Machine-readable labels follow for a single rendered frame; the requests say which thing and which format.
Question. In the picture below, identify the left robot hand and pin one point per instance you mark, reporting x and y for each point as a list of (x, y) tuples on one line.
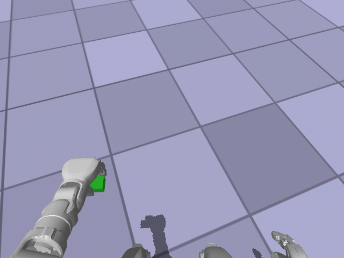
[(85, 169)]

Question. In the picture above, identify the left robot arm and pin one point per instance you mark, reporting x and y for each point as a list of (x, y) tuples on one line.
[(48, 238)]

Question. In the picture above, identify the small box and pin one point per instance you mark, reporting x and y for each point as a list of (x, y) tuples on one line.
[(98, 184)]

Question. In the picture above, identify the right robot hand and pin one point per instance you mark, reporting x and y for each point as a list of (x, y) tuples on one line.
[(287, 243)]

